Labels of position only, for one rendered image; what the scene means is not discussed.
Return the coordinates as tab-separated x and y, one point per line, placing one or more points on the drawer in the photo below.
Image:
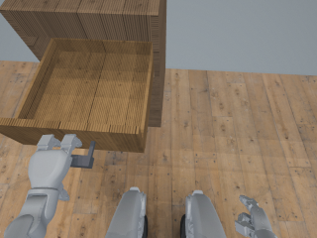
100	90

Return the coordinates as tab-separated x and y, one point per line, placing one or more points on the robot right thigh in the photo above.
206	223

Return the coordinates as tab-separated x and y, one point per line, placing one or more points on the handle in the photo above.
84	161

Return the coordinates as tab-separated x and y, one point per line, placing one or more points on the right robot shin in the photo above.
189	231

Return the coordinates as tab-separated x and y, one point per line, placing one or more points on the cabinet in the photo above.
37	21

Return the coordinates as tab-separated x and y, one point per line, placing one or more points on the left robot forearm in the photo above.
36	213

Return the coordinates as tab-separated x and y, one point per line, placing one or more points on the robot left hand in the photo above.
48	167

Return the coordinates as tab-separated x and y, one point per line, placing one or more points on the robot right hand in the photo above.
248	224

